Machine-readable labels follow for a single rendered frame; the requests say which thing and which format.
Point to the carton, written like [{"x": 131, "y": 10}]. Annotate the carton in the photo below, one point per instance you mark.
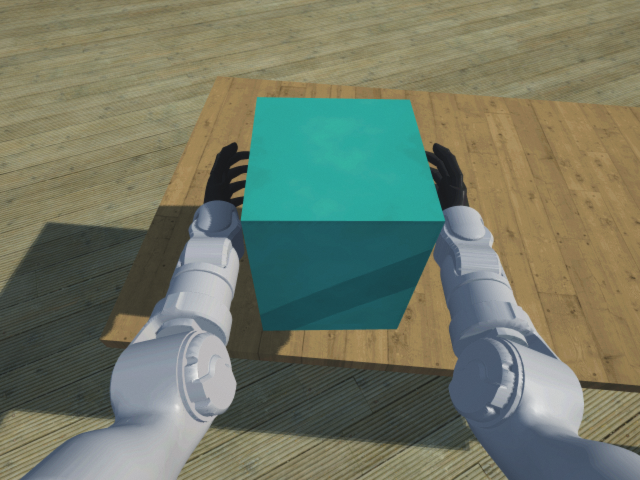
[{"x": 340, "y": 212}]

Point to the left robot forearm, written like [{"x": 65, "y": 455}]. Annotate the left robot forearm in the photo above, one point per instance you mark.
[{"x": 204, "y": 280}]

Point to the robot right hand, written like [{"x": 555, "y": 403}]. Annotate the robot right hand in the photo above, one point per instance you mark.
[{"x": 449, "y": 185}]

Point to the robot left upper arm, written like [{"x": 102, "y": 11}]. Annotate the robot left upper arm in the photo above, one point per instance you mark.
[{"x": 165, "y": 394}]

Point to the robot left hand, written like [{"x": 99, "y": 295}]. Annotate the robot left hand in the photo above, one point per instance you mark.
[{"x": 218, "y": 186}]

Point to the right robot forearm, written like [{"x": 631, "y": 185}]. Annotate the right robot forearm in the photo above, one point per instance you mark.
[{"x": 477, "y": 292}]

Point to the table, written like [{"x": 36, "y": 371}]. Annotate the table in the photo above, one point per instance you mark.
[{"x": 556, "y": 183}]

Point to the robot right upper arm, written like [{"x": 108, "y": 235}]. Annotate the robot right upper arm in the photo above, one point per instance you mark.
[{"x": 525, "y": 408}]

